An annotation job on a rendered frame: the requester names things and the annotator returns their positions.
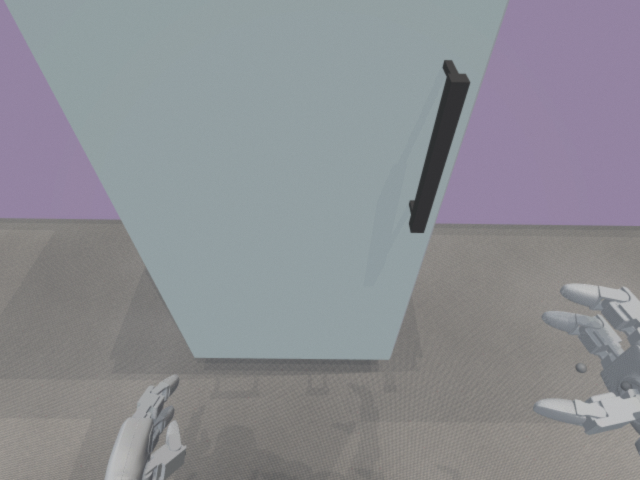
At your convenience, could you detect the robot right hand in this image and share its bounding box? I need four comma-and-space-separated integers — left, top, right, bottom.
533, 284, 640, 435

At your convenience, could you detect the handle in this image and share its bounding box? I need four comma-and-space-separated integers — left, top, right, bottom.
409, 60, 470, 233

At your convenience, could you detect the robot left hand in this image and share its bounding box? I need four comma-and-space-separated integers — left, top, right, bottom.
104, 374, 186, 480

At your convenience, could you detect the fridge door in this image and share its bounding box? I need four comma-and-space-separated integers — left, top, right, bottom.
4, 0, 508, 360

